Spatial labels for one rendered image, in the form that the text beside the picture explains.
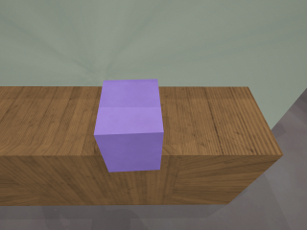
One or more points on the carton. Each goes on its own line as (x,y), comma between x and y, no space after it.
(129,127)

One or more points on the pedestal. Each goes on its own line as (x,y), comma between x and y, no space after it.
(216,142)

